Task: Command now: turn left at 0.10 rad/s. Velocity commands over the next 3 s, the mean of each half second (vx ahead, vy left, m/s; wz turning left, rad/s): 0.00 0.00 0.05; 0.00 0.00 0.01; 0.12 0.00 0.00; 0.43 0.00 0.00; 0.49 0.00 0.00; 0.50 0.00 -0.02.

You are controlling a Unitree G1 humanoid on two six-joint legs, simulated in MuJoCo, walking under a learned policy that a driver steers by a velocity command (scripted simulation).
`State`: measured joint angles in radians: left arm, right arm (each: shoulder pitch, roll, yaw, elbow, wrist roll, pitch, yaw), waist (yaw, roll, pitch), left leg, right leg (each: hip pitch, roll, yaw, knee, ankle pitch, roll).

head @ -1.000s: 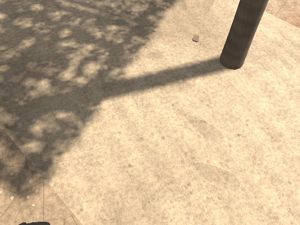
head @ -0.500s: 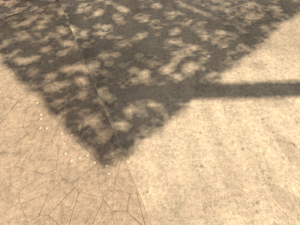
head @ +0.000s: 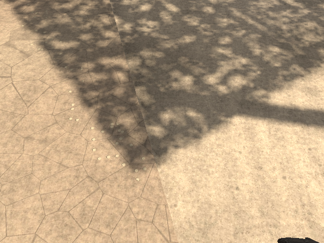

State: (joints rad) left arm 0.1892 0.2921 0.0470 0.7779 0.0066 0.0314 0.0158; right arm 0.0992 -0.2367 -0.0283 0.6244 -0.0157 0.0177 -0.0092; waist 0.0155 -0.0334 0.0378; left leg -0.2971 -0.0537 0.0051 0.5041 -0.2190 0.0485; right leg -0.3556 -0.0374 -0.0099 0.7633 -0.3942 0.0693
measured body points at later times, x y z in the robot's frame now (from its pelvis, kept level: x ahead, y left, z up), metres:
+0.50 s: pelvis +0.01 +0.00 +0.00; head +0.02 +0.00 +0.45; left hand +0.12 +0.24 -0.12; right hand +0.12 -0.25 -0.12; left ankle +0.03 +0.10 -0.73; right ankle -0.01 -0.12 -0.73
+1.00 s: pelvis +0.02 +0.00 +0.01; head +0.03 +0.00 +0.46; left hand +0.06 +0.26 -0.14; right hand +0.10 -0.25 -0.13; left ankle +0.03 +0.10 -0.73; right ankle -0.01 -0.12 -0.73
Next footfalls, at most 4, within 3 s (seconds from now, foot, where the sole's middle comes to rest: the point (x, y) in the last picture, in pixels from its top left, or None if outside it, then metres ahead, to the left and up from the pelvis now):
0.04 right None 0.03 -0.12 -0.77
1.90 left None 0.44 0.13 -0.77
2.50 right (200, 189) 0.75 -0.15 -0.83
2.96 left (146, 124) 1.08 0.12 -0.77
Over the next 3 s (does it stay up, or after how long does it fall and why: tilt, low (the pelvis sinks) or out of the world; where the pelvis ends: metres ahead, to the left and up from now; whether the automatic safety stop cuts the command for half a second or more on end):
stays up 0.87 -0.03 -0.06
